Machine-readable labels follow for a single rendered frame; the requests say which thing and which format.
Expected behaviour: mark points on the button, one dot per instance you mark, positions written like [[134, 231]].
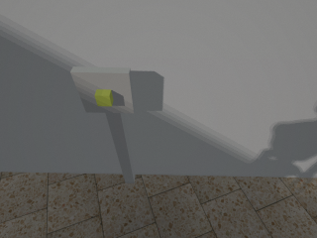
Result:
[[104, 97]]

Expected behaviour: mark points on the panel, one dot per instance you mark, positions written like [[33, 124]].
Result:
[[87, 80]]

